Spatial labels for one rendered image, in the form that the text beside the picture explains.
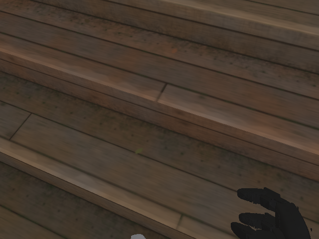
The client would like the robot right hand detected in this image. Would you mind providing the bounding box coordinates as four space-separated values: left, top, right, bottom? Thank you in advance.
230 187 312 239

